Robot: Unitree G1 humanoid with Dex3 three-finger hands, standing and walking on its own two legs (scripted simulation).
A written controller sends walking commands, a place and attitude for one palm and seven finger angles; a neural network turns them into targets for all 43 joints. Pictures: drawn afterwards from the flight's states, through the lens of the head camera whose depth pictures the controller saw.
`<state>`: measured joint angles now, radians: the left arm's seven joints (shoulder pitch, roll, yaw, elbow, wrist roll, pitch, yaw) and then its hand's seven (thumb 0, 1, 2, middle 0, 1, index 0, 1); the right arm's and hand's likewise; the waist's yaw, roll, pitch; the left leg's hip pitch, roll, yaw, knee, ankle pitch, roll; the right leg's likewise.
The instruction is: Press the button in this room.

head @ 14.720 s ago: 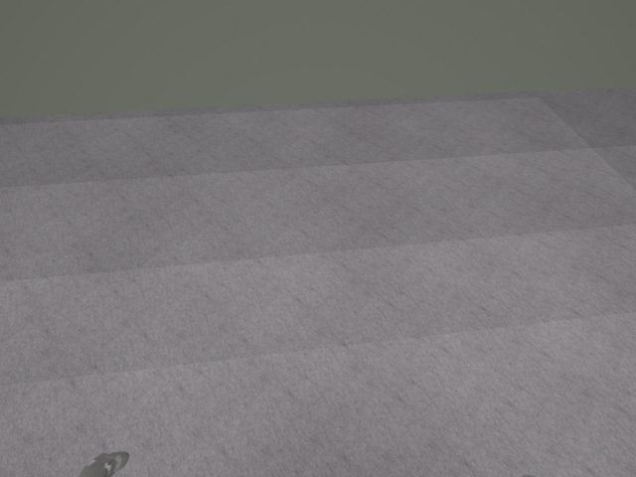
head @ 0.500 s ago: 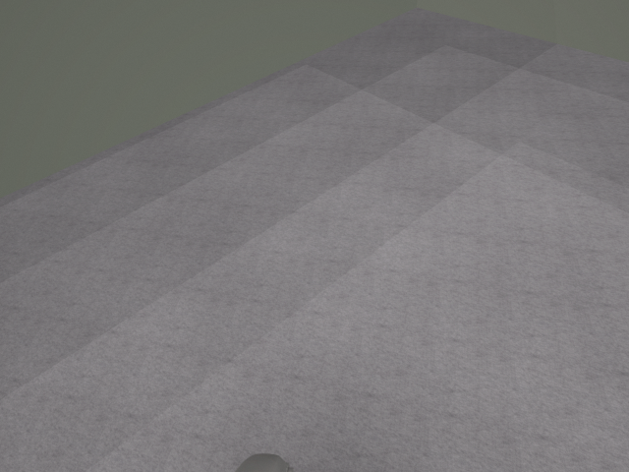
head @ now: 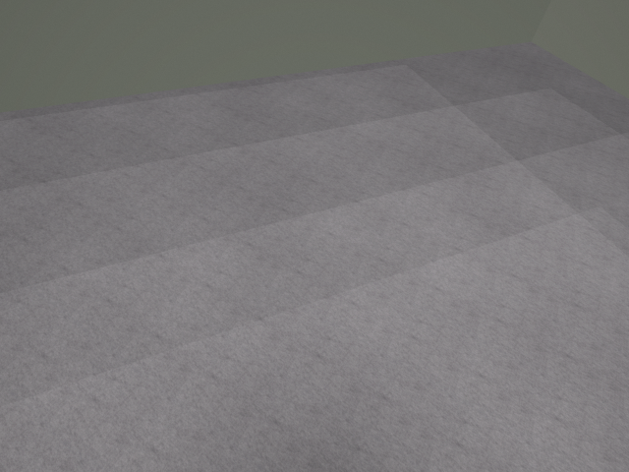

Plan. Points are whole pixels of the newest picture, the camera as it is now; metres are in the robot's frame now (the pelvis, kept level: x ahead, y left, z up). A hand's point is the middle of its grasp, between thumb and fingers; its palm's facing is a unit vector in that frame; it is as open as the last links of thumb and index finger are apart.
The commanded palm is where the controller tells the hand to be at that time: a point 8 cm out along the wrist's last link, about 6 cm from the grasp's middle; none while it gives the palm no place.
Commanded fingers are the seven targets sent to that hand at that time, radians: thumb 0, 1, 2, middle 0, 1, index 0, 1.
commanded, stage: turn or walk to find it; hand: left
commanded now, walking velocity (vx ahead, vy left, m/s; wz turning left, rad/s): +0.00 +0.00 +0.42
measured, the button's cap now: out of the picture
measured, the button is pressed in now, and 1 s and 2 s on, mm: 0 0 0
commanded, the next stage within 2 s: stand and wait in 1.10 s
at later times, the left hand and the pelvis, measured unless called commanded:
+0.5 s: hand out of the picture +0.03 +0.15 -0.14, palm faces +0.23 -0.93 -0.28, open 7.3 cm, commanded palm none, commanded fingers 0.00 0.90 0.90 -0.20 -0.30 -0.20 -0.30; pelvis -0.02 -0.05 +0.01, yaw +13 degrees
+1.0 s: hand out of the picture -0.12 +0.20 -0.17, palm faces +0.47 -0.85 -0.23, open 7.3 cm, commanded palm none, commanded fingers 0.00 0.90 0.90 -0.20 -0.30 -0.20 -0.30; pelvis -0.06 -0.01 +0.01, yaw +24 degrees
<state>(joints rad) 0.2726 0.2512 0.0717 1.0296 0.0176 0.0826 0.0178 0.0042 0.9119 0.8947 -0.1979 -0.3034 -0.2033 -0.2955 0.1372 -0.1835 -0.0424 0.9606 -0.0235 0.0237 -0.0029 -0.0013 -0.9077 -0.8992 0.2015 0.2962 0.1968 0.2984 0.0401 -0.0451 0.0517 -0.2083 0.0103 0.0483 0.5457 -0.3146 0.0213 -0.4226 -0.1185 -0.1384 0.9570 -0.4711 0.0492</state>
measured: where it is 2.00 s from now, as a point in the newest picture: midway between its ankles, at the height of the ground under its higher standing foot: outside the picture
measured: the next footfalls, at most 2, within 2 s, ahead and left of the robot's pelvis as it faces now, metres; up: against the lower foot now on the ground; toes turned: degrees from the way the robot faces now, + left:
right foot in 0.32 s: +0.04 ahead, -0.14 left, +0.00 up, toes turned +3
left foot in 0.84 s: -0.07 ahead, +0.10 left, +0.00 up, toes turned +26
